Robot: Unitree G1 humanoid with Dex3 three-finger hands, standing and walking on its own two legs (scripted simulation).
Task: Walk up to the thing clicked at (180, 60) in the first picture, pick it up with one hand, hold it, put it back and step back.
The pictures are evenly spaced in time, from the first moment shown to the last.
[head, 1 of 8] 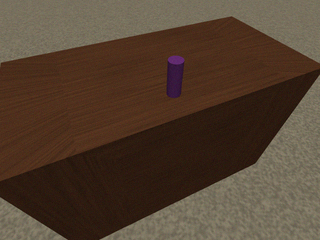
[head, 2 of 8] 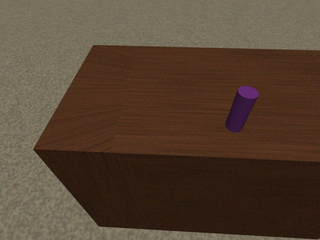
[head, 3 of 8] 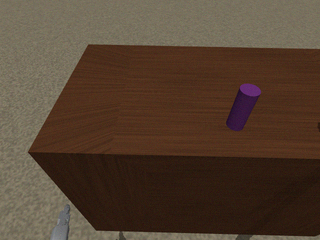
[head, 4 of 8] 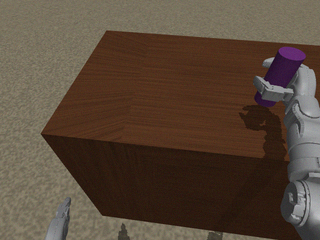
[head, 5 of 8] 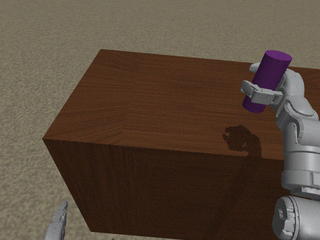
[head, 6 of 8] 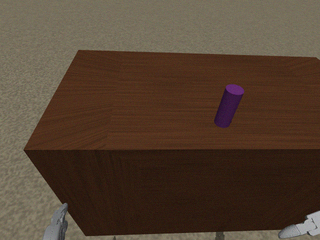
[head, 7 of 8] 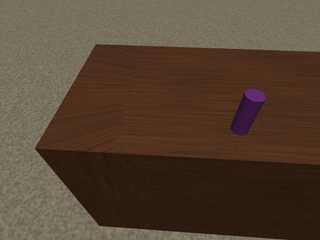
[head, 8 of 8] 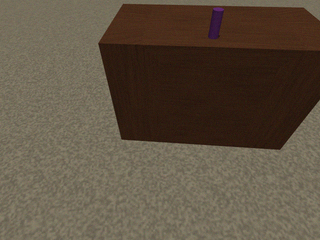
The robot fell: no
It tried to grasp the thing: yes
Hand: right
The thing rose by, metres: 0.24
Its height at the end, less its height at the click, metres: +0.00
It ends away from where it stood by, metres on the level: 0.01
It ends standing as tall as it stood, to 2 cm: yes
